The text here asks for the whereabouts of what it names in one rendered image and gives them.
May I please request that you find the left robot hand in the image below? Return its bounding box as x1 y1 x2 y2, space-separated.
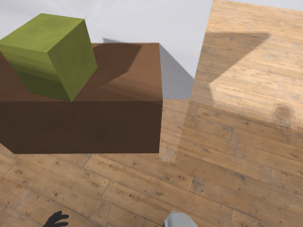
44 210 69 227

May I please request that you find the right robot thigh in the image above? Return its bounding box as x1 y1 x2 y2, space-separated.
164 213 198 227

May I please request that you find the pedestal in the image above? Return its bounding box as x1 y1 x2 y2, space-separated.
0 43 163 154

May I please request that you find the carton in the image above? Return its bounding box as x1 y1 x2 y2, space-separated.
0 13 98 102

